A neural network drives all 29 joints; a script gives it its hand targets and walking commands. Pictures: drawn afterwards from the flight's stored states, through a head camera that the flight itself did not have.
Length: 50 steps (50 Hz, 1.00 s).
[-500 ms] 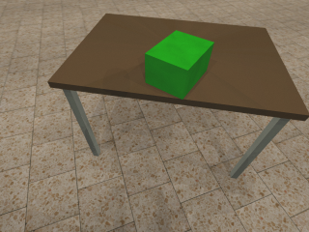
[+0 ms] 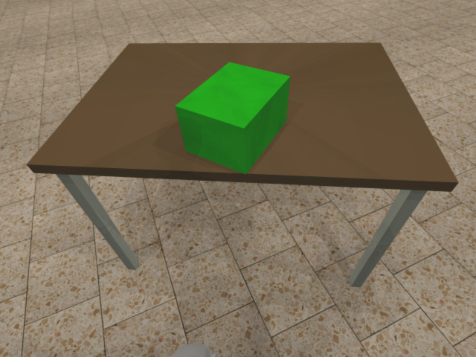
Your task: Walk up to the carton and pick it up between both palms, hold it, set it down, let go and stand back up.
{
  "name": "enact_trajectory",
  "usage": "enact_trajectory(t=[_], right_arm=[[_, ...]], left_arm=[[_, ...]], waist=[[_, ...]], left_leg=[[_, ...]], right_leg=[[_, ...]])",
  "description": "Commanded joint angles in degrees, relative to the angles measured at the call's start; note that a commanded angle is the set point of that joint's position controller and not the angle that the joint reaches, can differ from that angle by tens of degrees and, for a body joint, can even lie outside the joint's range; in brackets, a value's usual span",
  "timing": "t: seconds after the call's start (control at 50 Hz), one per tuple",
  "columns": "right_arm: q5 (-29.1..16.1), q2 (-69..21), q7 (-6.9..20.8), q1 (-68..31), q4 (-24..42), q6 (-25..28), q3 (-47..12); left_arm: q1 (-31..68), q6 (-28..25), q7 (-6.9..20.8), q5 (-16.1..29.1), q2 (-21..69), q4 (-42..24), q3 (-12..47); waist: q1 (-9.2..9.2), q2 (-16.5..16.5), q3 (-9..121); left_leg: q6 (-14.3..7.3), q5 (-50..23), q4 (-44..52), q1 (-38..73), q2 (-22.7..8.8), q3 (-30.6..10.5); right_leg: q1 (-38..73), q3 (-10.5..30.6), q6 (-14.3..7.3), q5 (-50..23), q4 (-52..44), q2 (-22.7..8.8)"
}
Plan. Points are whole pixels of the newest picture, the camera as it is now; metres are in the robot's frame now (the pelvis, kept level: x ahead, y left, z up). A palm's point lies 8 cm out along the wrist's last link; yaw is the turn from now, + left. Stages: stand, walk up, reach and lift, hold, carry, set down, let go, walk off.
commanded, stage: walk up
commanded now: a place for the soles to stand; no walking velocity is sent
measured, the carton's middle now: (236, 114) +0.68 +0.03 +0.03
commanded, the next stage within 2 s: none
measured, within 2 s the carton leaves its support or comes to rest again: neither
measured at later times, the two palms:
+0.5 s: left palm (81, 308) +0.23 +0.33 -0.11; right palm (347, 294) +0.25 -0.20 -0.09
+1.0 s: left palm (120, 221) +0.42 +0.31 -0.09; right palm (339, 259) +0.33 -0.20 -0.12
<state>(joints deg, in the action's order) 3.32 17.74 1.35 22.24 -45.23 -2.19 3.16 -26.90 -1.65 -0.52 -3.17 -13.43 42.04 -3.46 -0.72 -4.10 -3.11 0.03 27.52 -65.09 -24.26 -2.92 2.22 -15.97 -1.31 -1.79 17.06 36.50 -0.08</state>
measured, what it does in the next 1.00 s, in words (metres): walks ahead: left foot, then right foot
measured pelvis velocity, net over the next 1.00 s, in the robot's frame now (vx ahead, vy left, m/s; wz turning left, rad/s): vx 0.24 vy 0.07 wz -0.08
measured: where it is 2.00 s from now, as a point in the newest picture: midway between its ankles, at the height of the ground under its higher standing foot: outside the picture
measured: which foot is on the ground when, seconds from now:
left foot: up 0.00-0.32, down 0.34-0.76, up 0.78-1.00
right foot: down 0.00-0.34, up 0.36-0.70, down 0.72-1.00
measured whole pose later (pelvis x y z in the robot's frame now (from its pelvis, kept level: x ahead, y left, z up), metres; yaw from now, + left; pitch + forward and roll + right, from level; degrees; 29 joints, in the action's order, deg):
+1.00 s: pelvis +0.24 +0.07 -0.01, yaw -5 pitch -2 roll +1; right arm 0.2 16.6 -1.2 13.0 -36.1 -1.9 1.4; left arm -7.0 2.5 -1.6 -1.4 -14.7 34.8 -0.9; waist -0.2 -0.6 -9.3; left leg 2.2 28.5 -45.7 -17.4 -1.4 0.6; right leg -25.6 0.1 0.2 12.3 39.9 -1.9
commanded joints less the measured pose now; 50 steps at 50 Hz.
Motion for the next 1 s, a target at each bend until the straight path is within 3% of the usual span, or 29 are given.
enact_trajectory(t=[0.0, 0.04, 0.08, 0.18, 0.2, 0.22, 0.26, 0.28, 0.3, 0.32, 0.34, 0.36, 0.38, 0.4, 0.44, 0.48, 0.52, 0.56, 0.6, 0.66, 0.68, 0.7, 0.72, 0.74, 0.82, 0.88, 0.94, 0.96, 0.98], right_arm=[[-0.2, 4.5, 1.2, 3.0, 5.7, 1.9, 1.1], [-0.3, 4.2, 1.7, 3.0, 6.2, 1.4, 1.1], [-0.3, 3.9, 1.9, -1.6, 8.4, 1.6, 0.9], [-0.4, 2.1, 1.9, -8.5, 11.8, 3.0, 0.9], [-0.4, 1.8, 1.7, -8.7, 12.2, 3.3, 1.0], [-0.4, 1.4, 1.4, -6.7, 12.1, 3.8, 1.2], [0.0, 2.6, 0.6, -0.5, 10.6, 4.8, 2.0], [0.5, 4.4, 0.0, 5.0, 9.1, 5.4, 2.8], [1.1, 7.7, -0.7, 11.1, 7.7, 5.9, 3.6], [1.0, 13.2, -1.2, 13.1, 8.3, 5.9, 4.6], [-0.7, 15.3, -1.8, 11.7, 9.0, 4.9, 5.1], [-1.9, 13.9, -2.0, 9.2, 9.1, 4.1, 5.1], [-2.5, 11.6, -2.0, 7.3, 9.3, 3.9, 4.1], [-2.0, 10.0, -2.2, 5.6, 9.3, 3.9, 3.5], [-1.2, 8.0, -2.3, 2.0, 9.4, 4.3, 2.5], [-1.0, 6.3, -2.3, 0.8, 9.2, 5.0, 1.8], [-1.5, 6.0, -2.3, -0.7, 9.6, 5.3, 1.1], [-2.0, 5.8, -2.2, -2.2, 10.5, 5.2, 0.6], [-2.4, 7.6, -2.3, -2.8, 10.9, 4.3, 0.7], [-3.7, 8.5, -2.1, -2.1, 12.1, 3.1, -0.2], [-4.0, 6.9, -2.0, -0.1, 12.5, 2.9, -1.0], [-4.4, 4.1, -2.0, 4.1, 13.1, 2.6, -1.7], [-3.8, 3.8, -2.9, 4.2, 12.1, 0.6, -1.4], [-3.3, 4.7, -3.4, 2.1, 11.4, -1.0, -1.0], [-3.5, 5.2, -3.3, 0.0, 10.9, -0.7, -0.3], [-3.1, 3.5, -2.9, 0.3, 11.3, 0.4, -0.4], [-3.0, 3.1, -2.4, 0.3, 10.9, 1.5, 0.2], [-3.1, 3.6, -2.0, 1.6, 11.0, 1.9, 0.5], [-2.6, 4.9, -1.8, 1.1, 11.6, 2.4, 0.8]], left_arm=[[-1.5, -2.0, -0.8, -0.2, -11.9, -2.6, -2.1], [-1.2, -2.0, -0.8, -0.2, -11.9, -2.3, -2.0], [-2.7, -2.4, -0.5, 0.1, -11.4, -2.0, -1.7], [-6.2, -2.8, -0.1, 0.1, -11.5, -1.8, -1.8], [-6.1, -2.7, 0.0, 0.2, -12.6, -2.2, -2.1], [-5.0, -2.5, 0.1, 0.3, -13.5, -2.9, -2.4], [-3.7, -2.0, 0.2, 0.2, -12.9, -3.8, -1.8], [-4.5, -1.8, 0.4, 0.3, -10.9, -4.2, -0.8], [-6.8, -1.7, 0.7, 0.2, -7.7, -4.9, 0.5], [-9.9, -1.4, 0.9, 0.7, -3.6, -7.3, 1.7], [-9.4, 0.1, 0.5, 0.9, -7.1, -8.0, 0.2], [-6.1, 1.2, 0.2, 0.2, -10.0, -8.4, -0.6], [-1.6, 1.3, 0.2, 0.1, -11.1, -9.2, -1.2], [0.0, 1.2, 0.4, 0.5, -10.3, -9.1, -1.2], [-1.8, 0.9, 1.1, 1.1, -8.5, -8.3, -1.1], [-2.8, 1.0, 1.2, 1.1, -6.4, -7.6, -0.6], [-0.4, 1.0, 0.9, 1.5, -4.6, -8.5, 0.1], [3.3, 0.7, 0.9, 1.8, -3.3, -9.6, 0.7], [4.9, 0.7, 0.8, 2.1, -4.1, -9.6, 0.8], [4.9, 0.8, 0.5, 1.2, -7.7, -8.4, -0.7], [5.2, 0.7, 0.3, 0.8, -10.7, -8.6, -1.7], [6.2, 1.0, 0.0, 0.7, -15.1, -9.6, -2.7], [7.2, 1.8, -0.5, 2.5, -15.7, -9.8, -2.4], [10.4, 2.3, -0.9, 3.2, -15.8, -10.0, -2.5], [14.1, 3.2, -1.9, 1.8, -12.1, -10.4, -0.8], [15.8, 3.6, -1.7, 1.5, -11.5, -10.2, -0.5], [18.4, 3.8, -1.2, 1.8, -11.2, -10.3, -0.2], [18.9, 3.9, -0.8, 2.1, -11.4, -10.0, -0.1], [18.6, 4.0, -0.2, 2.7, -10.7, -9.8, 0.3]], waist=[[0.55, 11.6, -5.5], [0.65, 13.2, -4.5], [-1.06, 12.2, -6.4], [-3.21, 9.4, -7.5], [-3.31, 10.6, -6.5], [-2.43, 12.8, -5.9], [0.98, 8.8, -3.5], [3.24, 5.4, -0.3], [5.59, -1.6, 3.9], [5.53, -13.9, 5.8], [5.75, -10.5, 3.9], [5.52, -7.5, 0.1], [5.45, -5.1, -4.9], [4.72, -3.5, -7.7], [2.63, -1.3, -6.3], [1.33, -0.7, -3.1], [0.98, -3.1, -2.2], [1.13, -5.4, -1.9], [1.24, -7.0, 1.2], [-0.75, 0.6, 6.5], [-0.80, 5.5, 9.2], [-0.75, 14.2, 13.3], [-1.04, 13.3, 13.3], [-1.08, 15.2, 10.7], [-0.70, 13.5, 5.8], [-0.45, 15.5, 7.9], [1.21, 14.4, 9.5], [2.66, 12.2, 10.1], [2.82, 9.0, 10.5]], left_leg=[[1.3, -10.5, 2.7, -9.1, -3.9, -4.1], [1.6, -12.3, 6.4, -9.3, -3.3, -3.0], [1.7, -13.6, 12.6, -11.3, -4.0, -2.9], [0.6, -16.1, 24.9, -8.9, -3.1, -1.1], [0.2, -16.0, 27.3, -6.1, -2.7, -0.7], [-0.3, -15.6, 29.5, -2.0, -2.3, 0.4], [-1.6, -18.1, 33.9, 10.0, 0.3, 3.0], [-2.4, -17.8, 35.1, 18.5, 1.9, 2.5], [-4.1, -14.7, 34.7, 27.9, -3.2, -4.0], [-9.6, -6.3, 40.8, 31.5, -17.4, -26.3], [-15.3, 5.3, 49.7, 27.4, -23.4, -39.9], [-17.0, 15.1, 53.4, 21.1, -24.0, -41.7], [-15.6, 9.9, 53.9, 17.2, -21.8, -36.6], [-14.2, 0.7, 52.1, 13.7, -19.4, -28.1], [-12.8, -13.1, 49.3, 10.3, -16.1, -17.5], [-13.5, -30.4, 46.2, 12.1, -14.7, -11.5], [-14.1, -46.4, 42.8, 10.8, -13.8, -6.3], [-12.1, -56.5, 38.7, 10.2, -11.3, -1.2], [-10.6, -53.7, 34.0, 10.5, -9.7, -0.1], [-5.8, -41.3, 25.3, 6.8, -8.3, 0.5], [-3.0, -30.7, 20.0, 2.6, -6.3, 2.2], [-0.1, -9.9, 9.9, 0.6, -1.4, 3.7], [1.2, 12.5, 4.0, 3.9, 1.0, 0.8], [1.2, 13.2, 0.6, 4.1, -0.1, -2.4], [1.7, 9.4, 3.7, 1.1, 1.2, -3.5], [2.6, 6.1, 13.9, 1.2, 1.6, -1.7], [2.0, -7.9, 30.4, 8.9, 2.7, 0.5], [0.9, -14.6, 38.0, 13.5, 3.1, 0.4], [-0.8, -18.2, 39.6, 17.7, 0.5, -4.1]], right_leg=[[-0.7, 22.4, -10.4, 18.4, -26.0, -14.2], [0.6, 19.3, -10.3, 19.0, -26.1, -13.0], [2.4, 17.8, -10.8, 15.3, -25.7, -13.0], [6.7, 14.4, -10.5, 2.2, -21.4, -13.4], [6.7, 13.5, -10.1, -1.0, -19.8, -13.5], [5.6, 11.8, -9.7, -4.6, -17.6, -13.0], [1.2, 9.6, -8.0, -10.2, -10.0, -12.2], [-2.1, 6.7, -5.9, -10.5, -1.0, -8.9], [-7.7, 2.4, -3.1, -5.7, 13.5, -4.7], [-17.7, -1.4, 0.5, 12.8, 29.3, 1.9], [-20.3, 1.9, 1.4, 17.9, 35.1, 2.6], [-21.0, 4.4, 0.9, 15.5, 38.7, -0.7], [-22.0, 5.8, 1.0, 11.8, 40.5, -1.3], [-21.1, 6.2, 1.1, 9.5, 39.8, -2.1], [-16.2, 5.9, 1.6, 7.2, 33.0, -3.5], [-13.6, 4.7, 2.3, 5.9, 31.0, -2.3], [-10.6, 3.5, 3.0, 5.8, 21.7, -2.8], [-6.7, 1.7, 2.8, -0.1, 10.4, -2.1], [-1.7, -0.1, 2.6, -6.6, 4.1, -0.7], [10.7, 0.0, 0.1, -24.5, -7.8, -0.1], [16.6, 6.0, -2.3, -36.3, -5.6, -5.5], [17.1, 20.4, -9.7, -43.8, -7.8, -17.5], [10.4, 26.4, -16.9, -40.3, -9.7, -23.3], [5.1, 28.1, -18.4, -30.4, -11.7, -22.8], [3.5, 16.9, -13.1, -35.1, -8.9, -14.8], [6.8, 15.8, -12.0, -31.2, -7.0, -13.2], [5.0, 13.3, -9.2, -27.6, -3.6, -11.6], [2.0, 13.0, -7.3, -23.0, -2.4, -11.3], [-3.5, 10.3, -4.3, -16.0, -0.3, -9.6]])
